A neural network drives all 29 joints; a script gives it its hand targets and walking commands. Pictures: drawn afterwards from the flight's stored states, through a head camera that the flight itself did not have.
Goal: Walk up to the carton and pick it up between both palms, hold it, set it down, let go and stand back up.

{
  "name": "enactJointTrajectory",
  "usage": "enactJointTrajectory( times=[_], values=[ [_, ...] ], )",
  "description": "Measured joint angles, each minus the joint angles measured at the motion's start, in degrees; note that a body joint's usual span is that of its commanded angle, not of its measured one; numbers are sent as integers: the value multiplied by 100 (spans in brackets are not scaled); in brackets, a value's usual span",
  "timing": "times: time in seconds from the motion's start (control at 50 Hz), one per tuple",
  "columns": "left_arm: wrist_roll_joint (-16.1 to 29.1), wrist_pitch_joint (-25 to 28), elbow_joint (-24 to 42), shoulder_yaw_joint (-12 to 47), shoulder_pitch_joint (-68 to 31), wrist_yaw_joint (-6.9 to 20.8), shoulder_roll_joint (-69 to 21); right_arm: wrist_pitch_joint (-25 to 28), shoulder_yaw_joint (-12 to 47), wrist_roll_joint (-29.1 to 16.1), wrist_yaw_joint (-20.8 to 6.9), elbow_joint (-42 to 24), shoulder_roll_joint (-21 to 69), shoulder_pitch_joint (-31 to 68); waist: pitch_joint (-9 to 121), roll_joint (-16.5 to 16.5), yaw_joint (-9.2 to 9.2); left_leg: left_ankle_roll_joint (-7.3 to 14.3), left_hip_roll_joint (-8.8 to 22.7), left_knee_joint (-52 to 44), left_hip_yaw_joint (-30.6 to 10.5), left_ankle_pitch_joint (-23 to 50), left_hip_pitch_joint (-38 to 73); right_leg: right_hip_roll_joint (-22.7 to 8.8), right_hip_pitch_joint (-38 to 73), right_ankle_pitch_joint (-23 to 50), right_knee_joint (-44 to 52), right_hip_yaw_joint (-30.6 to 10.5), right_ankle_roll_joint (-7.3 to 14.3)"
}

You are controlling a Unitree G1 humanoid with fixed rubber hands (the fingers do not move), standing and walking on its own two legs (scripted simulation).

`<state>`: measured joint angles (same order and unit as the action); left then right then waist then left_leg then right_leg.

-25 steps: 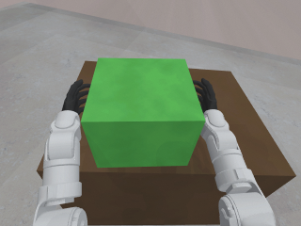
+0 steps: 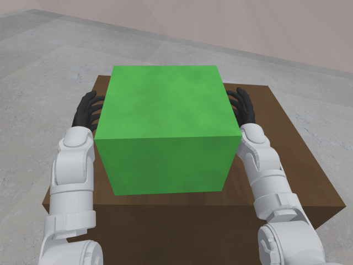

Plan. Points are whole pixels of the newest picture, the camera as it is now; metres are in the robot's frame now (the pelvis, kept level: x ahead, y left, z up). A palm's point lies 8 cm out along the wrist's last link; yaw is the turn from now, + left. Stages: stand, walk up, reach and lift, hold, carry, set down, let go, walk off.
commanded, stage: reach and lift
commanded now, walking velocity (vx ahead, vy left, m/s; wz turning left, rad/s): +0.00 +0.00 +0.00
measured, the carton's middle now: (167, 128) +0.40 -0.01 +0.12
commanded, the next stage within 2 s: hold in 0.26 s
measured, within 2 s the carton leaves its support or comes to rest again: neither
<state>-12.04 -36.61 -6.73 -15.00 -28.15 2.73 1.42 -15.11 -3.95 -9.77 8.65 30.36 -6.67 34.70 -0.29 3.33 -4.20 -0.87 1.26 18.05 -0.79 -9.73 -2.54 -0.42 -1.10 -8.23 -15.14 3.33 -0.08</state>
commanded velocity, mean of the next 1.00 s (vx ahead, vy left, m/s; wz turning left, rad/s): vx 0.00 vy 0.00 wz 0.00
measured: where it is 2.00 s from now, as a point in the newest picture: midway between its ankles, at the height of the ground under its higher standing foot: outside the picture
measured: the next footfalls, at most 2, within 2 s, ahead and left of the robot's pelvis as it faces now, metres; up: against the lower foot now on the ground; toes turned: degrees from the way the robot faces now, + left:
none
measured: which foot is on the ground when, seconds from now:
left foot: down 0.00-1.00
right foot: down 0.00-1.00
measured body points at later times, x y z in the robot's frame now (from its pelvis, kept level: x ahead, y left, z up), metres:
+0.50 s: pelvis -0.01 +0.00 +0.00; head -0.06 +0.02 +0.45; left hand +0.36 +0.18 +0.18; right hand +0.37 -0.17 +0.19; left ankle +0.01 +0.13 -0.75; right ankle +0.01 -0.12 -0.75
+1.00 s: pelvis +0.00 +0.00 +0.00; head -0.05 +0.02 +0.45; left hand +0.36 +0.18 +0.18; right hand +0.38 -0.17 +0.19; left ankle +0.01 +0.13 -0.75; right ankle +0.01 -0.12 -0.75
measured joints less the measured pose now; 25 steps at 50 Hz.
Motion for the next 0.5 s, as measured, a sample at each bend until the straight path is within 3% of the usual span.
enactJointTrajectory(
  times=[0.5],
  values=[
    [3, -442, 39, -181, -276, 52, 60, -404, -9, -118, 53, 108, -15, 385, 169, -24, 56, -10, -22, -31, -67, 86, -49, -8, -58, 29, -35, 30, 18]
  ],
)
